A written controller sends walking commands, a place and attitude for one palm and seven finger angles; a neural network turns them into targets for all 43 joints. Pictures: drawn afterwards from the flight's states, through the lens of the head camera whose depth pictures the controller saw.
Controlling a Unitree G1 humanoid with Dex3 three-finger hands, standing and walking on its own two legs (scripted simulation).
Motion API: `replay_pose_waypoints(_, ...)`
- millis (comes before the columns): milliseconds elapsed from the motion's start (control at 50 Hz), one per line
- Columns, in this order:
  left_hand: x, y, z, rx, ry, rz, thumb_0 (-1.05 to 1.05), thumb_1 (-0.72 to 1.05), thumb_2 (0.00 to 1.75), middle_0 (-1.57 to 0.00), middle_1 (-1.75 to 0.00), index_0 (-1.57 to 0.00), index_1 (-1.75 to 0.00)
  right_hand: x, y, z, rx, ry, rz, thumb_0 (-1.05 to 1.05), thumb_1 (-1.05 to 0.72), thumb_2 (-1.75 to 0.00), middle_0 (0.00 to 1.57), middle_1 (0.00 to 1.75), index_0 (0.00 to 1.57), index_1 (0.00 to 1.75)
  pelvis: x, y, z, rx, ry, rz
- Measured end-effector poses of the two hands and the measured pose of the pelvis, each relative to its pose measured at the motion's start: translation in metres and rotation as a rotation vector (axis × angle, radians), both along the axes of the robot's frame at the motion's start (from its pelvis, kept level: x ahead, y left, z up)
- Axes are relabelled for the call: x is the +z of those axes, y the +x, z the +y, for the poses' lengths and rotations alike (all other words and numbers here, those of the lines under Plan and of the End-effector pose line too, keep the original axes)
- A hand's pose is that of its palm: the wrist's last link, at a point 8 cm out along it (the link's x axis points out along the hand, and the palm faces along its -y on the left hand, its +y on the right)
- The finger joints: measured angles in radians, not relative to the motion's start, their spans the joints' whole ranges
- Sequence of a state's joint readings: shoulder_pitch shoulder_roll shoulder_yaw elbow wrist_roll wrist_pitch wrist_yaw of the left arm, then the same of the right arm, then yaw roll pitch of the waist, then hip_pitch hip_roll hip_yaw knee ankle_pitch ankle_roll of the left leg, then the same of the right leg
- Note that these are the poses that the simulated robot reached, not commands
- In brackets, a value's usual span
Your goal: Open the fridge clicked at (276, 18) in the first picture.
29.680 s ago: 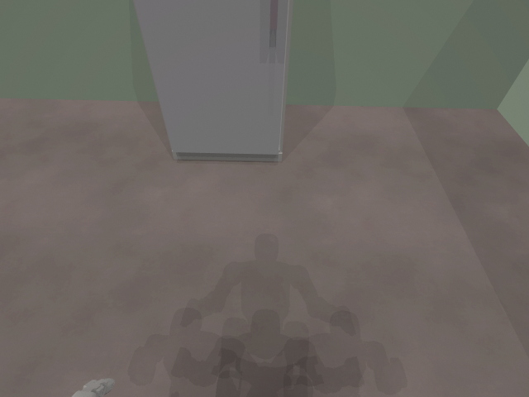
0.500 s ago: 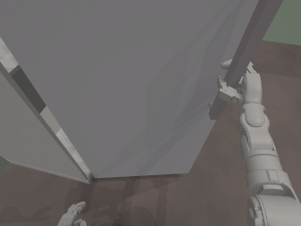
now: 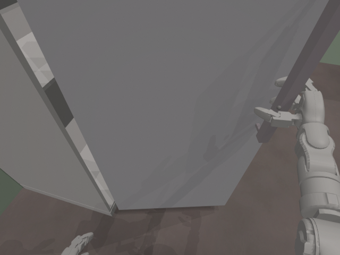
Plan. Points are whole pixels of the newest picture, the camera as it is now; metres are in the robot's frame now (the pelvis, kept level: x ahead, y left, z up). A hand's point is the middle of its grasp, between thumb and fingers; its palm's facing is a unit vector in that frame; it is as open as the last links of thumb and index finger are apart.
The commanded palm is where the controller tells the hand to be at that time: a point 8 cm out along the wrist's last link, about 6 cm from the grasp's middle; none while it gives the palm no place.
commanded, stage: loosen the grip on the handle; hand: right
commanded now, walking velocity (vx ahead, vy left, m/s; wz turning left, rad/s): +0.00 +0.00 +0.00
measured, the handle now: (290, 76) +0.48 -0.20 +0.21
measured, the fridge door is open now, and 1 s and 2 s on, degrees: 71 71 71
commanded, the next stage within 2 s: slip the hand off the handle in 0.30 s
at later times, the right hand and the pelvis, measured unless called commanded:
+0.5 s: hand (281, 111) +0.44 -0.20 +0.14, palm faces +0.10 +0.98 -0.17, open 14.5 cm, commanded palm +0.40 -0.27 +0.14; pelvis +0.01 -0.01 -0.01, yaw +0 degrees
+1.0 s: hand (311, 116) +0.43 -0.27 +0.14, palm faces +0.14 +0.97 -0.18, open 14.7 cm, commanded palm +0.39 -0.31 +0.14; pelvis +0.00 -0.04 +0.00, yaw +0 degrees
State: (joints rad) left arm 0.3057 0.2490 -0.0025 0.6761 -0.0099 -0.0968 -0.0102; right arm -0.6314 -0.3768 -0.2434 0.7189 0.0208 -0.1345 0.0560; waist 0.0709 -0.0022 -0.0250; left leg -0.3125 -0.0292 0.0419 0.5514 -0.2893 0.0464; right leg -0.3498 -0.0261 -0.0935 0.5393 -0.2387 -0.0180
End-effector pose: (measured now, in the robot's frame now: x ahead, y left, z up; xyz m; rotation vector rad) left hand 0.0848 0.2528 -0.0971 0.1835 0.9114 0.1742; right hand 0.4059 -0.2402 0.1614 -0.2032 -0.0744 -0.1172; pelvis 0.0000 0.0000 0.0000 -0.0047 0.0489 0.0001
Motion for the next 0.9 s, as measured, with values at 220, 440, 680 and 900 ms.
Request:
replay_pose_waypoints(220, -0.01, -0.034, 0.048, 0.081, 0.06, 0.155, 0.01, 0.91, 0.9, -0.2, -0.3, -0.2, -0.3, -0.013, 0.004, -0.001, -0.012, 0.003, 0.034, -0.01, 0.47, -0.25, 0.37, 1.28, 0.33, 1.28, -0.004, 0.001, 0.019, -0.007, -0.002, 0.023)
replay_pose_waypoints(440, -0.011, -0.015, 0.021, 0.087, 0.043, 0.11, 0.01, 0.91, 0.9, -0.2, -0.3, -0.2, -0.3, -0.016, 0.007, -0.009, 0.018, 0.039, -0.002, -0.01, 0.55, -0.21, 0.32, 1.2, 0.29, 1.19, -0.005, 0.009, 0.0, 0.005, 0.004, 0.03)
replay_pose_waypoints(680, -0.008, 0.002, -0.029, 0.042, 0.024, 0.061, 0.01, 0.91, 0.9, -0.2, -0.3, -0.2, -0.3, -0.015, 0.003, -0.049, -0.014, 0.009, -0.017, -0.01, 0.55, -0.2, 0.28, 1.17, 0.27, 1.17, -0.005, 0.012, -0.028, 0.006, 0.023, 0.039)
replay_pose_waypoints(900, -0.005, -0.007, -0.037, 0.032, 0.046, 0.077, 0.01, 0.9, 0.9, -0.21, -0.3, -0.2, -0.3, -0.014, -0.006, -0.068, -0.003, 0.013, -0.006, -0.01, 0.55, -0.2, 0.26, 1.15, 0.25, 1.16, -0.004, 0.005, -0.04, -0.007, 0.033, 0.029)
